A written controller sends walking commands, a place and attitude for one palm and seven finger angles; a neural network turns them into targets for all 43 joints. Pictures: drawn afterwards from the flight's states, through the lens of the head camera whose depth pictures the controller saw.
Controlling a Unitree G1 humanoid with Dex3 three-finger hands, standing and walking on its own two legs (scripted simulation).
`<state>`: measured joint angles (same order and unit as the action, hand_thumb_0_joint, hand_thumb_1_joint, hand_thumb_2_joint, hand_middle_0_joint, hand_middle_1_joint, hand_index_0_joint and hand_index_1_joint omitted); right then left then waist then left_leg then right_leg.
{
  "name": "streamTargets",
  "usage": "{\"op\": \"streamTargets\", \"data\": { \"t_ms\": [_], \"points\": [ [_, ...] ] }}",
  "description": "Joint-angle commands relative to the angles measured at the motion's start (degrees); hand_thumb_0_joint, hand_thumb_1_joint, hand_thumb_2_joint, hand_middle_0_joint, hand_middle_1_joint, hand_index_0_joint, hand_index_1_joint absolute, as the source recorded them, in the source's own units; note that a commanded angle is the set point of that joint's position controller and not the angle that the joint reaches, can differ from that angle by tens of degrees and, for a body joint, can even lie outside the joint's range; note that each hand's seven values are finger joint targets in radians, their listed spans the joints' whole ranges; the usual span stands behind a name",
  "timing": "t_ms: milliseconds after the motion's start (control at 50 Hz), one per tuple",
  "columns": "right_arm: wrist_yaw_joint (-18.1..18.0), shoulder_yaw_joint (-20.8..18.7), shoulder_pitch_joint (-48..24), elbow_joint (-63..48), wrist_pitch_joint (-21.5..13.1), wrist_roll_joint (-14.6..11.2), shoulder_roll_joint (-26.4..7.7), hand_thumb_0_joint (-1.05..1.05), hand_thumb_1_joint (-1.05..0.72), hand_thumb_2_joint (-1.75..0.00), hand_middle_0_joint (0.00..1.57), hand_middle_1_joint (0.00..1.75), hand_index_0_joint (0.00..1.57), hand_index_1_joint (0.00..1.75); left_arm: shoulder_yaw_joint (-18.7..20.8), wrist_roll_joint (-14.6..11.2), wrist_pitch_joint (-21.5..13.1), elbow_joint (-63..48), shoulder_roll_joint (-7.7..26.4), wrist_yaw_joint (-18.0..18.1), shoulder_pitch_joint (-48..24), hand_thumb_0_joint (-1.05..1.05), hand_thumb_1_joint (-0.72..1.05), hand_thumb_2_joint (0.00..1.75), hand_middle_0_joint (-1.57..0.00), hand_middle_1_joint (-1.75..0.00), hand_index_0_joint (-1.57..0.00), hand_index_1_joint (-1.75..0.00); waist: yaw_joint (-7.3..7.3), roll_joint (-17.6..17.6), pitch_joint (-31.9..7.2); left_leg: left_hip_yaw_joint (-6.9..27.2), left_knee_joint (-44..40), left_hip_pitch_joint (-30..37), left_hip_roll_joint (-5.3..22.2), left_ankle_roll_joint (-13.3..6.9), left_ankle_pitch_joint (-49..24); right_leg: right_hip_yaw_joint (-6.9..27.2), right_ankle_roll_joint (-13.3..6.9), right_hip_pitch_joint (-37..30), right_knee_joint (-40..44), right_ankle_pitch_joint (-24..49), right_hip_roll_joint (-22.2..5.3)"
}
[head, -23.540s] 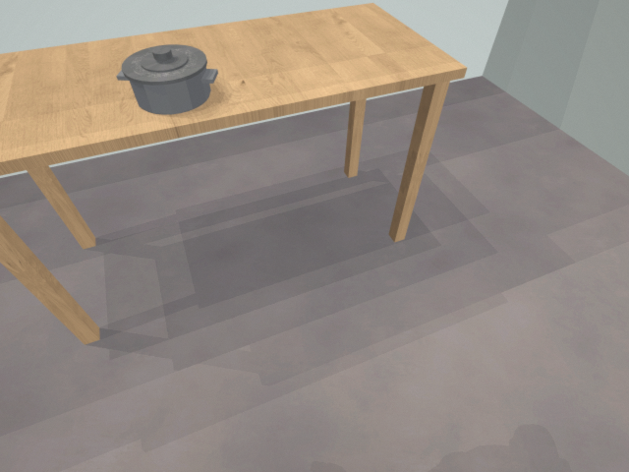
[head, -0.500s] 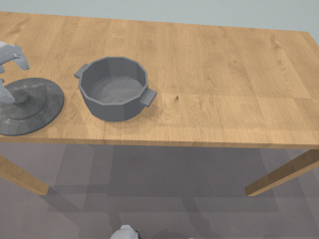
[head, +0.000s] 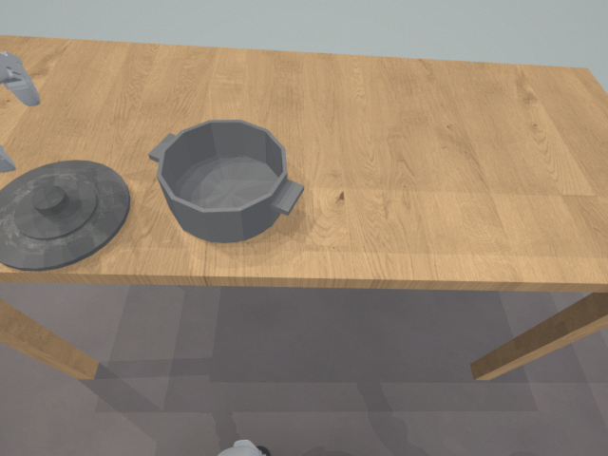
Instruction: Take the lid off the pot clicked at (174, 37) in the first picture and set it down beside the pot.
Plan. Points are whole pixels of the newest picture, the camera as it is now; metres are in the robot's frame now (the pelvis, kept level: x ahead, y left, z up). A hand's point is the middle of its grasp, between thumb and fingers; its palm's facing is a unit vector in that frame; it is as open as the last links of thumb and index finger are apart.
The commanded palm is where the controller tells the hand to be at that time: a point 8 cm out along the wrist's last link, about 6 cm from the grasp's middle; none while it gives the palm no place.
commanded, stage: raise the empty hand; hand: left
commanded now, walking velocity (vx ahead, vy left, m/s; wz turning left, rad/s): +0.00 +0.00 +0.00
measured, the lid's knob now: (50, 200) +0.45 +0.34 +0.04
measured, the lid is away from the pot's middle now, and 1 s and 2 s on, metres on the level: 0.24 0.24 0.24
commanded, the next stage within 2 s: draw the hand back to the body in 0.44 s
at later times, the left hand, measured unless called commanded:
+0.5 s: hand out of the picture +0.45 +0.34 +0.22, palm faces -0.28 -0.10 -0.95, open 11.0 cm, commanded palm +0.46 +0.34 +0.28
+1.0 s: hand out of the picture +0.41 +0.33 +0.20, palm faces -0.23 -0.08 -0.97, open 11.0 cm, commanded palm +0.38 +0.32 +0.26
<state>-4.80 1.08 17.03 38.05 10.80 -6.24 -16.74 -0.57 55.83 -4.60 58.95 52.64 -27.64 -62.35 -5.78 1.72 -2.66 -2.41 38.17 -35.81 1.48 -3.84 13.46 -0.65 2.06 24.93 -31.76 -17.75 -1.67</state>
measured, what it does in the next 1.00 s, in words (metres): stands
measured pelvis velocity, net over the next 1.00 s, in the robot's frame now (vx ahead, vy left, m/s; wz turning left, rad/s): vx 0.00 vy -0.02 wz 0.04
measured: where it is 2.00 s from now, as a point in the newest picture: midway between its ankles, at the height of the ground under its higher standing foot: outside the picture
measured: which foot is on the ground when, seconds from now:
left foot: down 0.00-1.00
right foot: down 0.00-1.00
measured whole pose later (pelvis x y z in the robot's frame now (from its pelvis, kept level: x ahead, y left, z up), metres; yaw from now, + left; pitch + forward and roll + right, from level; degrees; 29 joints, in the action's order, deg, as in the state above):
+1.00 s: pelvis +0.00 -0.02 +0.01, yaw +2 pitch +6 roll -2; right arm -2.4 1.1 11.1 34.5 13.8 -6.2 -16.6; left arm 2.5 51.4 -0.1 39.8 50.5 -29.3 -49.1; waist -2.9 3.0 -0.7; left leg -0.8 32.3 -28.3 0.7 -2.4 10.5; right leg -2.1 2.2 17.9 -28.1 -16.6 -2.0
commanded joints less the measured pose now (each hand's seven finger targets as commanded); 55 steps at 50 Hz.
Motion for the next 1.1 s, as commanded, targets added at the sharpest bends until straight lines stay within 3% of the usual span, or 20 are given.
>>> {"op": "streamTargets", "data": {
  "t_ms": [0,60,180,240,300,380,460,580,700,740,760,800,840,900,940,1000,1020,1040,1060,1080],
  "points": [
    [-0.43,-3.46,2.49,-4.16,-0.87,0.18,-11.02,0.0,-0.9,-0.9,0.2,0.3,0.2,0.3,2.15,-0.58,1.17,-9.52,15.75,1.48,-27.12,0.0,-0.02,0.67,-0.36,-0.84,-0.36,-0.84,-0.38,7.18,-21.1,3.84,-4.37,29.83,-1.17,0.14,-12.98,-3.84,-3.73,7.58,4.92,6.6,5.86],
    [-0.27,-3.55,2.29,-4.87,-1.19,0.37,-10.75,0.0,-0.9,-0.9,0.2,0.3,0.2,0.3,2.64,-0.36,0.97,-15.59,17.09,1.42,-31.62,0.0,-0.02,0.67,-0.36,-0.84,-0.36,-0.84,0.05,10.2,-26.11,4.59,-4.41,34.68,-0.92,0.14,-18.13,-3.66,-3.77,6.51,4.95,7.64,5.77],
    [-0.19,-3.26,2.14,-4.09,-1.17,0.22,-10.92,0.0,-0.9,-0.9,0.2,0.3,0.2,0.3,0.5,-0.16,2.58,-8.54,14.55,0.67,-30.33,0.0,-0.02,0.67,-0.36,-0.84,-0.36,-0.84,-0.44,5.99,-20.61,4.26,-5.81,31.17,-1.47,0.04,-11.77,-3.76,-3.82,6.44,6.26,5.87,5.71],
    [0.01,-3.21,1.17,-4.94,-1.68,0.39,-10.64,0.0,-0.9,-0.9,0.2,0.3,0.2,0.3,0.2,0.05,2.39,-13.53,14.6,0.68,-33.77,0.0,-0.02,0.67,-0.36,-0.84,-0.36,-0.84,0.09,8.72,-24.22,4.68,-5.69,34.77,-1.32,0.08,-16.27,-3.69,-4.14,5.49,6.15,7.43,5.57],
    [0.12,-3.1,1.72,-4.53,-1.42,0.38,-10.85,0.0,-0.9,-0.9,0.2,0.3,0.2,0.3,1.73,0.31,3.11,-10.42,16.32,0.4,-32.76,0.0,-0.02,0.67,-0.36,-0.84,-0.36,-0.84,0.16,5.79,-23.11,4.61,-6.65,32.48,-1.51,0.11,-13.78,-3.67,-3.83,4.08,6.7,7.07,5.48],
    [0.45,-3.13,1.28,-4.29,-1.15,0.19,-10.74,0.0,-0.9,-0.9,0.2,0.3,0.2,0.3,-1.72,0.32,4.27,-6.15,11.88,-0.05,-30.82,0.0,-0.02,0.67,-0.36,-0.84,-0.36,-0.84,-0.32,4.1,-18.48,4.01,-7.27,30.35,-1.58,0.19,-11.42,-3.77,-3.88,5.09,6.98,6.17,5.5],
    [0.61,-3.27,1.09,-4.7,-1.07,0.48,-10.76,0.0,-0.9,-0.9,0.2,0.3,0.2,0.3,0.18,0.91,3.89,-11.06,15.09,0.28,-34.05,0.0,-0.02,0.67,-0.36,-0.84,-0.36,-0.84,0.09,6.19,-23.11,3.43,-6.95,32.39,-1.66,-0.05,-14.65,-3.36,-3.85,2.62,6.83,8.54,5.25],
    [0.9,-3.49,0.16,-5.89,-0.46,0.57,-10.34,0.0,-0.9,-0.9,0.2,0.3,0.2,0.3,4.82,0.58,3.32,-11.0,18.56,0.46,-27.49,0.0,-0.02,0.67,-0.36,-0.84,-0.36,-0.84,1.22,5.18,-23.16,2.76,-6.43,31.28,-2.0,-0.24,-17.68,-3.33,-3.82,0.08,6.35,10.93,5.22],
    [1.85,-3.68,-2.32,-7.97,0.94,0.34,-9.88,0.0,-0.9,-0.9,0.2,0.3,0.2,0.3,6.89,-1.31,3.39,-19.82,18.66,0.27,-21.4,0.0,-0.02,0.67,-0.36,-0.84,-0.36,-0.84,1.71,5.64,-23.39,2.64,-6.56,31.55,-2.07,-0.38,-19.98,-3.53,-3.74,-1.33,6.27,12.24,5.2],
    [2.08,-3.91,-4.1,-9.19,0.81,0.44,-9.86,0.0,-0.9,-0.9,0.2,0.3,0.2,0.3,7.5,-2.12,3.13,-27.14,18.48,0.43,-20.11,0.0,-0.02,0.67,-0.36,-0.84,-0.36,-0.84,2.15,9.83,-25.89,2.96,-5.97,35.31,-1.73,-0.46,-24.26,-3.42,-4.09,-1.08,6.2,13.05,5.04],
    [2.18,-3.77,-3.8,-9.23,1.08,0.49,-9.47,0.0,-0.9,-0.9,0.2,0.3,0.2,0.3,9.15,-2.23,3.52,-27.04,19.7,0.69,-17.64,0.0,-0.02,0.67,-0.36,-0.84,-0.36,-0.84,2.33,9.21,-25.7,3.53,-5.93,35.39,-1.83,-0.38,-24.58,-3.51,-3.92,-1.13,6.25,12.17,5.26],
    [2.06,-3.53,-4.36,-8.96,1.44,0.35,-9.34,0.0,-0.9,-0.9,0.2,0.3,0.2,0.3,8.65,-3.2,4.24,-23.95,17.8,0.26,-14.08,0.0,-0.02,0.67,-0.36,-0.84,-0.36,-0.84,1.99,5.95,-20.64,3.18,-6.98,31.83,-2.15,-0.31,-18.4,-4.0,-3.78,-0.5,7.06,9.81,5.42],
    [2.05,-3.39,-5.87,-9.84,1.33,0.24,-9.88,0.0,-0.9,-0.9,0.2,0.3,0.2,0.3,10.48,-4.05,4.23,-27.4,19.91,0.28,-13.16,0.0,-0.02,0.67,-0.36,-0.84,-0.36,-0.84,2.73,5.9,-21.57,2.56,-7.38,30.95,-2.42,-0.39,-17.05,-3.71,-4.07,-3.37,6.86,11.15,5.03],
    [1.86,-3.17,-7.2,-10.08,1.32,0.26,-8.81,0.0,-0.9,-0.9,0.2,0.3,0.2,0.3,8.27,-4.3,4.7,-30.41,16.69,0.45,-13.16,0.0,-0.02,0.67,-0.36,-0.84,-0.36,-0.84,2.39,6.41,-20.73,3.34,-8.0,32.18,-2.45,-0.32,-15.55,-4.07,-3.88,-1.83,7.37,9.02,5.16],
    [1.65,-3.01,-7.66,-10.08,1.07,0.39,-9.26,0.0,-0.9,-0.9,0.2,0.3,0.2,0.3,10.95,-4.82,4.85,-29.79,19.13,0.67,-10.04,0.0,-0.02,0.67,-0.36,-0.84,-0.36,-0.84,2.97,4.94,-20.17,2.95,-8.19,30.87,-2.77,-0.38,-13.68,-3.82,-4.11,-3.81,7.7,9.61,5.01],
    [1.47,-2.61,-9.3,-10.19,1.08,0.3,-8.53,0.0,-0.9,-0.9,0.2,0.3,0.2,0.3,9.16,-5.47,5.19,-31.09,16.52,0.51,-8.66,0.0,-0.02,0.67,-0.36,-0.84,-0.36,-0.84,3.05,4.33,-19.06,2.5,-8.58,29.79,-3.12,-0.39,-12.55,-3.91,-3.81,-4.76,7.64,10.46,4.83],
    [1.28,-2.02,-2.18,-14.34,-3.88,-0.24,-5.16,0.0,-0.9,-0.9,0.2,0.3,0.2,0.3,18.16,-40.77,0.6,-35.56,1.26,11.04,-14.79,0.0,-0.02,0.67,-0.36,-0.84,-0.36,-0.84,1.93,6.35,-15.74,3.31,-11.32,39.57,0.87,0.77,-3.11,-4.21,-5.45,-0.49,9.67,5.58,3.91],
    [0.47,-0.59,-5.1,-12.69,-5.87,0.54,-6.58,0.0,-0.9,-0.9,0.2,0.3,0.2,0.3,15.65,-43.78,-0.96,-35.17,0.14,16.34,-9.52,0.0,-0.02,0.67,-0.36,-0.84,-0.36,-0.84,2.53,4.99,-14.4,7.18,-14.16,42.29,2.64,1.15,2.36,-3.51,-5.67,-0.75,10.41,2.58,4.19],
    [-0.44,-0.49,-6.32,-13.05,-7.06,0.59,-6.86,0.0,-0.9,-0.9,0.2,0.3,0.2,0.3,15.77,-49.05,-1.0,-33.54,-2.88,20.2,-5.83,0.0,-0.02,0.67,-0.36,-0.84,-0.36,-0.84,2.65,1.84,-12.86,7.06,-15.62,39.86,2.76,1.21,6.3,-2.47,-5.06,-1.98,11.21,1.75,4.07],
    [-1.08,-0.42,-6.46,-11.9,-7.78,0.94,-7.52,0.0,-0.9,-0.9,0.2,0.3,0.2,0.3,18.59,-51.96,-0.93,-32.81,-1.36,23.32,-3.56,0.0,-0.02,0.67,-0.36,-0.84,-0.36,-0.84,3.35,-1.11,-12.96,6.05,-15.71,37.74,2.38,0.98,5.38,-1.6,-4.66,-4.9,12.11,2.99,3.79]
  ]
}}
